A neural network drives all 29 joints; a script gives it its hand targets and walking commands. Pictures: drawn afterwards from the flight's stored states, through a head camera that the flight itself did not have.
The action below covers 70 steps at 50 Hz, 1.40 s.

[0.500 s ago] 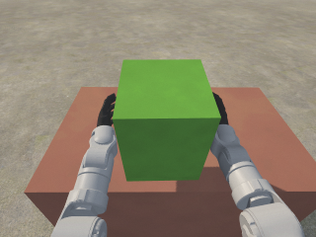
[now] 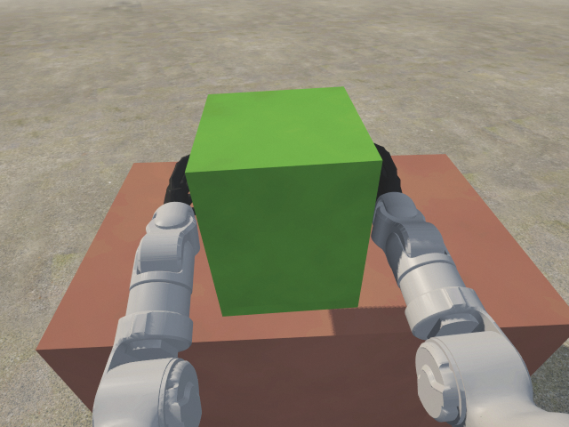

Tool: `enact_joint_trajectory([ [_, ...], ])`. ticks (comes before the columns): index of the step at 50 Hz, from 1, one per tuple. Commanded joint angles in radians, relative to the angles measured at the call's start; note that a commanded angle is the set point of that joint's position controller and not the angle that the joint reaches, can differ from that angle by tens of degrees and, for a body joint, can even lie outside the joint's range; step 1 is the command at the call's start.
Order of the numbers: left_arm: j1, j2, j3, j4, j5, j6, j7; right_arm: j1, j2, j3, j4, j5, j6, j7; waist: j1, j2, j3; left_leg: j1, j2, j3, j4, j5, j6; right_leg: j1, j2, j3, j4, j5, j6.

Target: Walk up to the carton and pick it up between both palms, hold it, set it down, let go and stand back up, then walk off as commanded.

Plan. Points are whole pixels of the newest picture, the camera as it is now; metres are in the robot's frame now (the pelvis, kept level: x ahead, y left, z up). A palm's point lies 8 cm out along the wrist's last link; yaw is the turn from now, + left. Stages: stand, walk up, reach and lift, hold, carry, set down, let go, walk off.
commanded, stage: reach and lift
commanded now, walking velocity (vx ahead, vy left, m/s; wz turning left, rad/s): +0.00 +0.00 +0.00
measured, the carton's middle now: (283, 201) +0.41 -0.01 +0.17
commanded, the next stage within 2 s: hold in 0.76 s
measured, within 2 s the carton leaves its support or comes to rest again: neither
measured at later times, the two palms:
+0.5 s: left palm (173, 200) +0.39 +0.14 +0.19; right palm (386, 176) +0.39 -0.15 +0.21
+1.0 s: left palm (170, 192) +0.38 +0.14 +0.21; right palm (390, 173) +0.38 -0.15 +0.22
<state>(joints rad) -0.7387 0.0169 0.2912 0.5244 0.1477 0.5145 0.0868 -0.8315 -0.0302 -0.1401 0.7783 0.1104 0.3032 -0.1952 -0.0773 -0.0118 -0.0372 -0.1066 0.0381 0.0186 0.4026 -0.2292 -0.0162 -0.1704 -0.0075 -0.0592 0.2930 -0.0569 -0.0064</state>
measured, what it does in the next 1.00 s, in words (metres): stands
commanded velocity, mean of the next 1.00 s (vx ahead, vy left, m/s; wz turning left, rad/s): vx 0.00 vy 0.00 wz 0.00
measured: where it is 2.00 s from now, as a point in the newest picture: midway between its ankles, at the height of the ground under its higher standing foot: outside the picture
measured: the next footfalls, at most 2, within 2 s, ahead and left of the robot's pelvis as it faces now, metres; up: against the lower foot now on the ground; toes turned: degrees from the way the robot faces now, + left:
none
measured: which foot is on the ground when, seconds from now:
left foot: down 0.00-1.00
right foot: down 0.00-1.00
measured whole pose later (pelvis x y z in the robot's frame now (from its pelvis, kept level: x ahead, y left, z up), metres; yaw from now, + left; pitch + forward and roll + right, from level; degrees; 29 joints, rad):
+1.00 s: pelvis +0.00 +0.00 +0.00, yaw +0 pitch -4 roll -1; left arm -0.76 0.02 0.30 0.44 0.15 0.69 0.09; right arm -0.91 -0.07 -0.10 0.78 0.20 0.45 -0.22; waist -0.08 0.01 -0.11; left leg -0.11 0.04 0.02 0.40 -0.23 -0.02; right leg -0.17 -0.01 -0.06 0.29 -0.06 -0.01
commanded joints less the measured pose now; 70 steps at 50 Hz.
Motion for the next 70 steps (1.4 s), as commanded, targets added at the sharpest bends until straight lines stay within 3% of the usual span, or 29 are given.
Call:
enact_joint_trajectory([
  [1, -0.896, -0.659, -0.443, -0.302, -0.087, -0.028, -0.125, -0.904, 0.686, 0.435, -0.369, 0.154, -0.062, 0.156, 0.032, 0.076, -0.576, -0.065, -0.09, -0.05, -0.083, 0.243, -0.015, 0.436, 0.066, 0.007, 0.028, 0.118, 0.023],
  [3, -0.86, -0.694, -0.482, -0.367, -0.106, -0.012, -0.118, -0.919, 0.691, 0.481, -0.46, 0.185, -0.062, 0.147, 0.037, 0.074, -0.63, -0.017, -0.091, -0.053, -0.054, 0.354, -0.026, 0.441, 0.082, -0.001, 0.043, 0.193, 0.027],
  [5, -0.845, -0.677, -0.473, -0.313, -0.102, 0.003, -0.119, -0.914, 0.655, 0.457, -0.45, 0.174, -0.044, 0.137, 0.019, 0.077, -0.569, -0.036, -0.095, -0.053, -0.065, 0.29, -0.024, 0.423, 0.077, 0.005, 0.028, 0.157, 0.028],
  [6, -0.877, -0.662, -0.462, -0.317, -0.109, 0.003, -0.125, -0.928, 0.667, 0.452, -0.447, 0.176, -0.038, 0.136, 0.024, 0.05, -0.565, -0.053, -0.095, -0.051, -0.067, 0.27, -0.015, 0.421, 0.079, 0.007, 0.027, 0.152, 0.032],
  [7, -0.921, -0.661, -0.493, -0.375, -0.131, 0.0, -0.124, -0.917, 0.682, 0.443, -0.47, 0.183, -0.037, 0.134, 0.002, 0.077, -0.617, -0.049, -0.095, -0.057, -0.057, 0.279, -0.021, 0.437, 0.074, 0.011, 0.039, 0.17, 0.033],
  [8, -0.887, -0.657, -0.463, -0.302, -0.112, 0.013, -0.127, -0.955, 0.666, 0.436, -0.465, 0.177, -0.033, 0.135, 0.017, 0.059, -0.575, -0.072, -0.096, -0.055, -0.068, 0.245, -0.011, 0.419, 0.072, 0.012, 0.029, 0.137, 0.035],
  [13, -0.952, -0.651, -0.426, -0.278, -0.109, 0.022, -0.137, -0.958, 0.655, 0.362, -0.363, 0.151, -0.01, 0.145, -0.002, 0.073, -0.486, -0.093, -0.085, -0.055, -0.104, 0.137, -0.009, 0.365, 0.07, 0.009, 0.018, 0.036, 0.027],
  [17, -0.948, -0.651, -0.429, -0.284, -0.112, 0.028, -0.141, -0.893, 0.645, 0.33, -0.304, 0.14, 0.006, 0.146, -0.028, 0.082, -0.491, -0.082, -0.078, -0.057, -0.095, 0.178, -0.023, 0.377, 0.071, 0.013, 0.021, 0.079, 0.02],
  [22, -1.023, -0.641, -0.428, -0.341, -0.119, 0.027, -0.148, -0.886, 0.646, 0.308, -0.25, 0.137, 0.022, 0.161, -0.029, 0.116, -0.497, -0.083, -0.075, -0.058, -0.105, 0.187, -0.036, 0.396, 0.068, 0.01, 0.03, 0.079, 0.017],
  [24, -1.024, -0.623, -0.416, -0.292, -0.105, 0.035, -0.146, -0.907, 0.639, 0.312, -0.239, 0.148, 0.031, 0.161, -0.023, 0.115, -0.483, -0.077, -0.079, -0.054, -0.101, 0.177, -0.038, 0.374, 0.075, -0.001, 0.023, 0.05, 0.018],
  [27, -1.028, -0.617, -0.423, -0.363, -0.112, 0.031, -0.146, -0.911, 0.666, 0.35, -0.286, 0.165, 0.029, 0.16, -0.001, 0.098, -0.554, -0.055, -0.086, -0.054, -0.086, 0.226, -0.031, 0.411, 0.073, 0.006, 0.038, 0.115, 0.023],
  [31, -1.008, -0.647, -0.448, -0.35, -0.127, 0.042, -0.137, -0.952, 0.657, 0.373, -0.341, 0.188, 0.033, 0.158, -0.005, 0.117, -0.562, -0.034, -0.084, -0.06, -0.073, 0.303, -0.045, 0.41, 0.079, 0.008, 0.038, 0.154, 0.02],
  [32, -0.996, -0.611, -0.416, -0.308, -0.109, 0.049, -0.143, -0.941, 0.657, 0.363, -0.31, 0.184, 0.044, 0.152, -0.005, 0.104, -0.522, -0.067, -0.096, -0.054, -0.081, 0.243, -0.033, 0.418, 0.07, 0.014, 0.026, 0.137, 0.033],
  [37, -1.032, -0.628, -0.455, -0.391, -0.148, 0.049, -0.137, -0.953, 0.675, 0.4, -0.38, 0.212, 0.049, 0.143, 0.001, 0.086, -0.596, -0.036, -0.092, -0.058, -0.064, 0.298, -0.033, 0.438, 0.081, 0.013, 0.042, 0.194, 0.031],
  [40, -1.021, -0.593, -0.385, -0.317, -0.105, 0.068, -0.147, -0.956, 0.681, 0.385, -0.323, 0.208, 0.072, 0.141, 0.006, 0.057, -0.487, -0.109, -0.093, -0.062, -0.101, 0.163, -0.011, 0.42, 0.066, 0.021, 0.026, 0.104, 0.036],
  [43, -1.03, -0.617, -0.434, -0.407, -0.135, 0.072, -0.144, -0.96, 0.698, 0.421, -0.4, 0.237, 0.076, 0.134, 0.0, 0.059, -0.59, -0.075, -0.095, -0.061, -0.079, 0.243, -0.02, 0.463, 0.074, 0.022, 0.044, 0.19, 0.037],
  [47, -1.004, -0.615, -0.432, -0.369, -0.131, 0.101, -0.154, -0.95, 0.68, 0.397, -0.397, 0.236, 0.102, 0.122, -0.022, 0.068, -0.525, -0.104, -0.089, -0.065, -0.089, 0.197, -0.021, 0.451, 0.07, 0.029, 0.034, 0.17, 0.03],
  [48, -1.012, -0.619, -0.434, -0.376, -0.138, 0.104, -0.153, -1.005, 0.685, 0.418, -0.455, 0.253, 0.096, 0.122, -0.004, 0.053, -0.551, -0.109, -0.097, -0.063, -0.087, 0.193, -0.014, 0.455, 0.074, 0.026, 0.031, 0.158, 0.034],
  [49, -1.042, -0.615, -0.44, -0.396, -0.138, 0.105, -0.15, -0.986, 0.693, 0.422, -0.43, 0.252, 0.109, 0.118, -0.011, 0.079, -0.551, -0.105, -0.098, -0.057, -0.086, 0.188, -0.019, 0.458, 0.072, 0.027, 0.034, 0.152, 0.032],
  [54, -1.049, -0.598, -0.424, -0.406, -0.136, 0.124, -0.154, -0.989, 0.697, 0.422, -0.439, 0.271, 0.128, 0.113, 0.004, 0.067, -0.538, -0.113, -0.1, -0.057, -0.085, 0.188, -0.015, 0.445, 0.076, 0.026, 0.032, 0.151, 0.039],
  [55, -1.043, -0.616, -0.436, -0.407, -0.131, 0.133, -0.154, -0.944, 0.678, 0.398, -0.401, 0.267, 0.141, 0.109, -0.025, 0.086, -0.501, -0.117, -0.092, -0.058, -0.092, 0.189, -0.029, 0.444, 0.077, 0.028, 0.031, 0.154, 0.034],
  [56, -1.005, -0.604, -0.398, -0.372, -0.114, 0.142, -0.158, -0.965, 0.682, 0.414, -0.415, 0.278, 0.146, 0.112, 0.0, 0.066, -0.5, -0.11, -0.095, -0.055, -0.096, 0.183, -0.016, 0.447, 0.079, 0.029, 0.024, 0.144, 0.037],
  [58, -1.054, -0.617, -0.437, -0.428, -0.143, 0.14, -0.157, -0.966, 0.685, 0.402, -0.426, 0.287, 0.15, 0.107, -0.025, 0.098, -0.523, -0.111, -0.091, -0.059, -0.09, 0.194, -0.033, 0.44, 0.081, 0.026, 0.029, 0.135, 0.035],
  [60, -1.047, -0.58, -0.391, -0.371, -0.119, 0.151, -0.165, -0.976, 0.706, 0.397, -0.391, 0.275, 0.166, 0.107, -0.005, 0.064, -0.483, -0.149, -0.098, -0.056, -0.109, 0.12, -0.01, 0.442, 0.067, 0.037, 0.02, 0.111, 0.037],
  [61, -1.025, -0.599, -0.406, -0.386, -0.112, 0.159, -0.169, -0.94, 0.687, 0.388, -0.379, 0.272, 0.173, 0.106, -0.028, 0.076, -0.451, -0.145, -0.092, -0.054, -0.114, 0.119, -0.021, 0.44, 0.072, 0.029, 0.022, 0.107, 0.037],
  [65, -1.078, -0.584, -0.412, -0.434, -0.132, 0.155, -0.169, -0.98, 0.702, 0.405, -0.415, 0.296, 0.175, 0.11, -0.001, 0.089, -0.534, -0.141, -0.095, -0.058, -0.1, 0.147, -0.019, 0.455, 0.071, 0.039, 0.03, 0.117, 0.033],
  [67, -1.082, -0.599, -0.405, -0.385, -0.133, 0.162, -0.17, -1.007, 0.696, 0.38, -0.403, 0.286, 0.179, 0.109, -0.019, 0.091, -0.49, -0.146, -0.092, -0.057, -0.105, 0.12, -0.023, 0.425, 0.074, 0.037, 0.024, 0.086, 0.034],
  [68, -1.091, -0.603, -0.418, -0.42, -0.142, 0.16, -0.171, -1.022, 0.711, 0.398, -0.441, 0.294, 0.173, 0.107, -0.012, 0.088, -0.545, -0.144, -0.093, -0.058, -0.094, 0.159, -0.021, 0.456, 0.074, 0.038, 0.037, 0.133, 0.035],
  [70, -1.101, -0.593, -0.396, -0.382, -0.128, 0.164, -0.167, -1.019, 0.703, 0.386, -0.4, 0.285, 0.186, 0.11, -0.012, 0.082, -0.488, -0.164, -0.091, -0.06, -0.116, 0.088, -0.012, 0.431, 0.075, 0.035, 0.023, 0.058, 0.038],
])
